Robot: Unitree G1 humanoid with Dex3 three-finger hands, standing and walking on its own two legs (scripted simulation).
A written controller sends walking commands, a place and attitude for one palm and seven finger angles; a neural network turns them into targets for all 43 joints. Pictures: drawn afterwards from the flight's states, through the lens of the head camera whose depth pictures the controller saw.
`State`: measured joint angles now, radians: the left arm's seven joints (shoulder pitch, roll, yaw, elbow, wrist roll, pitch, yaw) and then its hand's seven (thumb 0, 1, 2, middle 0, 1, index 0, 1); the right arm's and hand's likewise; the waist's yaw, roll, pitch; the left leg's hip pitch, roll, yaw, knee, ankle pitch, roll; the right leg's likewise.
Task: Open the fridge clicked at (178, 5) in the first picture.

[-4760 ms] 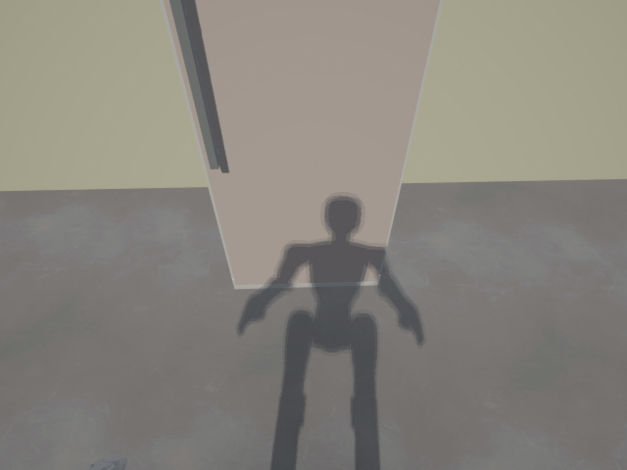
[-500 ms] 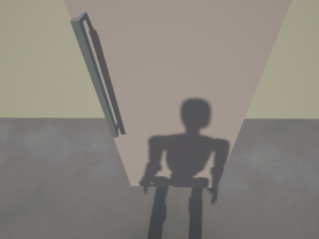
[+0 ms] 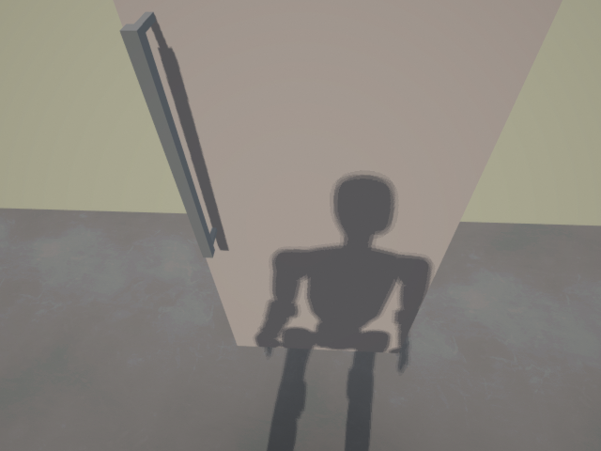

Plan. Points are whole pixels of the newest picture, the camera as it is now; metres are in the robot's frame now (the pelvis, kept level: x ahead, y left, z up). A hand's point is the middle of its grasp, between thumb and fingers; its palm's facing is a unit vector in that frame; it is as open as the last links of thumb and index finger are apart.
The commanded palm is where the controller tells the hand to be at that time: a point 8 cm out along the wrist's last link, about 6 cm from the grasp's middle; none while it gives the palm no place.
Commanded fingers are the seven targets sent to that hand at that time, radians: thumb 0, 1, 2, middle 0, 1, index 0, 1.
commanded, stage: look again from close up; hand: left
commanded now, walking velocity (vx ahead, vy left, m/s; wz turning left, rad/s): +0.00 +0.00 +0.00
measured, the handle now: (185, 163) +0.50 +0.22 +0.11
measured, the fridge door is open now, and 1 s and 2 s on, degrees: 0 0 0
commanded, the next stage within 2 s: raise the hand to about handle height in 0.20 s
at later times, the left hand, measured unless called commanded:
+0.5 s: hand (162, 383) +0.20 +0.19 +0.00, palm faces +0.22 -0.97 -0.05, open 7.6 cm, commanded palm +0.11 +0.24 -0.04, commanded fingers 0.00 0.64 0.79 -0.22 -0.47 -0.22 -0.47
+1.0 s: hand (127, 379) +0.19 +0.23 +0.03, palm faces -0.01 -1.00 -0.06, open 10.3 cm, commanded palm +0.15 +0.28 +0.05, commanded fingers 0.00 0.06 0.54 -0.26 -0.84 -0.26 -0.84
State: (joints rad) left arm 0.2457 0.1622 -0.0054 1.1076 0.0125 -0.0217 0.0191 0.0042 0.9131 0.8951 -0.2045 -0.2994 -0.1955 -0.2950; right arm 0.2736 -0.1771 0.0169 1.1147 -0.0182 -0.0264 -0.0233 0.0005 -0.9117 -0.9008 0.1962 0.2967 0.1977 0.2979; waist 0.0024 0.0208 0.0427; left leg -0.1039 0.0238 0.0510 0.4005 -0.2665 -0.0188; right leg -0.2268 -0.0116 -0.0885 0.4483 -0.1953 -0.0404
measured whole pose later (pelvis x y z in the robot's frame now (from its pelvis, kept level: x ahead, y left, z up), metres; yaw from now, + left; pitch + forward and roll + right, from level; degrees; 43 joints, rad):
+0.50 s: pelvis -0.01 +0.00 -0.02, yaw +1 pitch +2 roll +1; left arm 0.36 0.16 0.11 0.18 -0.21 -0.29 -0.02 0.01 0.85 0.86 -0.21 -0.35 -0.20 -0.34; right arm 0.28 -0.24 -0.01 0.77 0.02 -0.29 -0.06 0.01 -0.91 -0.90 0.20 0.30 0.20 0.30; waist -0.02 0.02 -0.04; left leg -0.31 0.01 0.04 0.62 -0.35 -0.01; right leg -0.42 -0.04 -0.10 0.64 -0.27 -0.03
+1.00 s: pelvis -0.01 +0.03 -0.05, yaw +2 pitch +6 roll -2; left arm 0.38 0.27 0.18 -0.12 -0.28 -0.22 -0.31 0.01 0.28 0.63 -0.25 -0.70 -0.24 -0.69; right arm 0.23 -0.18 0.09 0.56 0.04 -0.25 -0.05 0.01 -0.90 -0.90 0.20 0.30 0.20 0.30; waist 0.03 0.03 -0.07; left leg -0.52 0.02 0.00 0.91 -0.49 0.02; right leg -0.57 -0.04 -0.13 0.83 -0.36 -0.01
